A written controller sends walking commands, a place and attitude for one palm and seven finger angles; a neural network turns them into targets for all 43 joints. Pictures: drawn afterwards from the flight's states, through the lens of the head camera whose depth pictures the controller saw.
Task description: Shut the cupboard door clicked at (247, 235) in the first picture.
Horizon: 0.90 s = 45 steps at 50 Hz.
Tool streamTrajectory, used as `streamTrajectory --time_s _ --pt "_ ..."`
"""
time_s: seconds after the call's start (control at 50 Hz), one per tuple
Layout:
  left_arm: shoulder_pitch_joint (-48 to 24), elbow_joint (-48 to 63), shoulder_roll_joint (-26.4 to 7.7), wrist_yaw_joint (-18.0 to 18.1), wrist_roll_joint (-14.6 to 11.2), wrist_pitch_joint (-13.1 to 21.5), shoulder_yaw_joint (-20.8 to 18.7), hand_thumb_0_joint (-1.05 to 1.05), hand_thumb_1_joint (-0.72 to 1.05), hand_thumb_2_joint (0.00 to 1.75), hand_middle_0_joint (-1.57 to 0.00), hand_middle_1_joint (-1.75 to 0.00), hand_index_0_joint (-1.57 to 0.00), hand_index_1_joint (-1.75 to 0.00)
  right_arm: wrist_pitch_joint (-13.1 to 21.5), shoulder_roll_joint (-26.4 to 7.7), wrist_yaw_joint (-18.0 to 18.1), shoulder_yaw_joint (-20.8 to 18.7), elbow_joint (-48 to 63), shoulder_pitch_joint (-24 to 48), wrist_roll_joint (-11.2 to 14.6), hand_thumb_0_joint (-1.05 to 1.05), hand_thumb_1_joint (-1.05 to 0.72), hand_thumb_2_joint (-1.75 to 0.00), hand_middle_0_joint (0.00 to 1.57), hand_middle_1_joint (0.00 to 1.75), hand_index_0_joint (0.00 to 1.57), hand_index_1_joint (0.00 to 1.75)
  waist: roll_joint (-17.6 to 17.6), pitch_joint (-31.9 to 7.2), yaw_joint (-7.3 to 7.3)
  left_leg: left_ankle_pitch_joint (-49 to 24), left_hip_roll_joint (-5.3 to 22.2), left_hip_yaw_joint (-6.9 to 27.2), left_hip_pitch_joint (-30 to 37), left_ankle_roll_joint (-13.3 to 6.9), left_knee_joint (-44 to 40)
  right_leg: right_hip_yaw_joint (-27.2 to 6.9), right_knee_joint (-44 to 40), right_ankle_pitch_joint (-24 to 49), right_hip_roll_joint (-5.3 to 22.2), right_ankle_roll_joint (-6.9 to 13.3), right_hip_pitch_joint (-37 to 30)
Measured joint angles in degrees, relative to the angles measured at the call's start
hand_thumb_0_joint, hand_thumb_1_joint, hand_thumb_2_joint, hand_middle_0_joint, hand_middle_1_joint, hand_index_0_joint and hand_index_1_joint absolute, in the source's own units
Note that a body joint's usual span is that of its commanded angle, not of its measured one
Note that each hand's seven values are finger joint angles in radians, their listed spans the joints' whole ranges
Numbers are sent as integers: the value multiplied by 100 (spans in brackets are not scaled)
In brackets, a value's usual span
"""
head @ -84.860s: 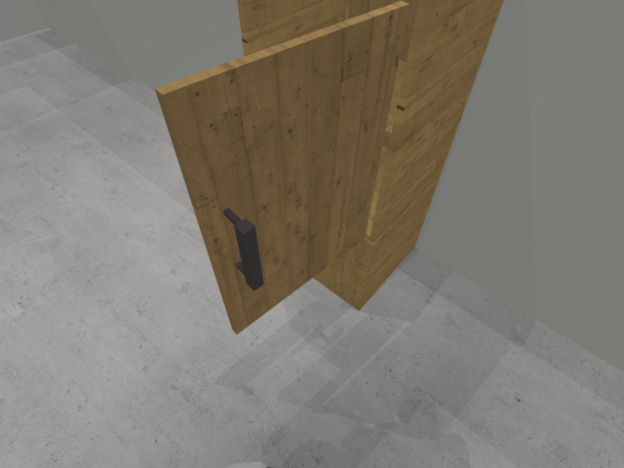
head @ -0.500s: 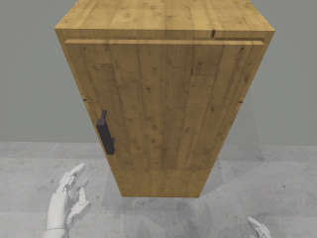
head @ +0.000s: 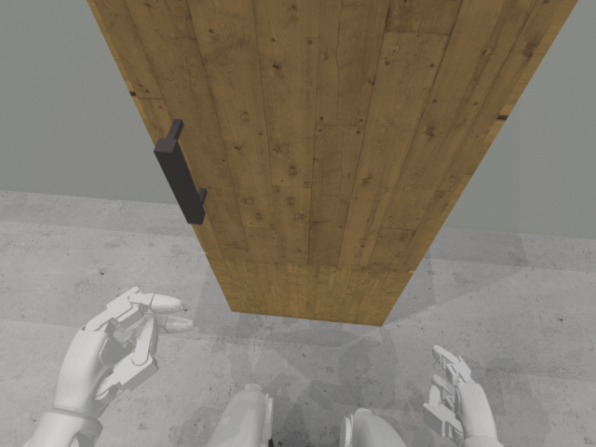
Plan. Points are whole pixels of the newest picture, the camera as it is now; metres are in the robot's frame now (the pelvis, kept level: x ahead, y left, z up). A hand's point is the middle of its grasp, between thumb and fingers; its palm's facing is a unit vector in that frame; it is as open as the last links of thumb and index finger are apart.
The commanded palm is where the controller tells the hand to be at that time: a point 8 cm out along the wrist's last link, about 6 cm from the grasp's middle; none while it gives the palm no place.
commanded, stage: raise the hand and make a fist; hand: left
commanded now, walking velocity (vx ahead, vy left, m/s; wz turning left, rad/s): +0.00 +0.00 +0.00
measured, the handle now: (187, 175) +0.46 +0.21 +0.07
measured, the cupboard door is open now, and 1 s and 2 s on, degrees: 0 0 0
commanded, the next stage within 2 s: bring the fist close to the handle in 1.20 s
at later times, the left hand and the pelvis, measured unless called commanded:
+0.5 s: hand (111, 358) +0.20 +0.22 +0.07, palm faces +0.00 -1.00 -0.01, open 3.1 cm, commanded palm +0.18 +0.28 +0.07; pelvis -0.01 +0.04 +0.02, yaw -1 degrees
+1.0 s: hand (106, 331) +0.23 +0.23 +0.07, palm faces -0.03 -1.00 -0.02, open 3.1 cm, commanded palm +0.21 +0.29 +0.08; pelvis +0.00 +0.05 +0.02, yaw -1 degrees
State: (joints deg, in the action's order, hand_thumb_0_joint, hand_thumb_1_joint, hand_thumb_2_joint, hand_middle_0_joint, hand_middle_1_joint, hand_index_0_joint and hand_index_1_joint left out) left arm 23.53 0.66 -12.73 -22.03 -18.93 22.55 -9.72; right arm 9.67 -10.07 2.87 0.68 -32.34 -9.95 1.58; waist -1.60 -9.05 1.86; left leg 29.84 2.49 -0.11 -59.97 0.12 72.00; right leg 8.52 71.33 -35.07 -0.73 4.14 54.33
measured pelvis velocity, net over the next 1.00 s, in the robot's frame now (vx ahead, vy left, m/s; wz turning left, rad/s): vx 0.00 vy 0.05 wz -0.02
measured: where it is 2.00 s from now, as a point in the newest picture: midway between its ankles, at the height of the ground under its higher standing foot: outside the picture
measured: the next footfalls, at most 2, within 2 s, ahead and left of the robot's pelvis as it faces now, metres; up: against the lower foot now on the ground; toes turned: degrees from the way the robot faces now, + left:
none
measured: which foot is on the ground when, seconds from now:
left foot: down 0.00-1.00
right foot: down 0.00-1.00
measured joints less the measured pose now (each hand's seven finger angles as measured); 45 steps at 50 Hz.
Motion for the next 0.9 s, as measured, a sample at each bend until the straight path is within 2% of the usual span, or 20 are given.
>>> streamTrajectory --time_s 0.06,0.18,0.26,0.48,0.68,0.9 --pt "105 -15 22 231 24 -78 -49 2 90 90 -74 -89 -74 -89 -58 -37 23 -74 -27 -246 -6 2 -90 -90 21 30 21 30 8 11 -114 -75 5 -106 152 -47 -188 -105 -160 104 -5 -28 -97" --pt "348 55 45 569 49 465 4 2 90 90 -85 -101 -85 -101 -19 -310 53 -256 -59 -536 -24 2 -90 -90 20 30 20 30 18 -7 -217 -147 -5 -201 214 -160 -294 -196 -299 234 6 -83 -147" --pt "345 32 17 675 120 603 177 2 90 90 -92 -109 -92 -109 8 -440 70 -300 -6 -533 -23 2 -90 -90 20 30 20 30 34 -4 -238 -160 -24 -216 180 -240 -257 -208 -304 276 26 -137 -137" --pt "175 208 -79 1053 360 351 367 2 90 90 -113 -131 -113 -131 -6 -286 -18 -9 392 -269 -81 2 -90 -90 20 30 20 30 40 4 -211 -225 -87 -178 362 -373 -376 -169 -566 417 67 -262 -414" --pt "-23 187 -156 954 396 42 324 2 90 90 -126 -146 -127 -146 -40 -225 -89 213 550 -274 -119 2 -90 -90 21 30 21 30 12 8 -132 -210 -125 -132 513 -425 -460 -130 -754 446 82 -327 -634" --pt "-204 138 -225 862 323 -123 174 2 90 90 -130 -149 -130 -150 -94 -351 -92 129 440 -468 -93 2 -90 -90 21 30 21 30 -15 25 -185 -195 -125 -154 630 -424 -563 -160 -869 451 72 -341 -743"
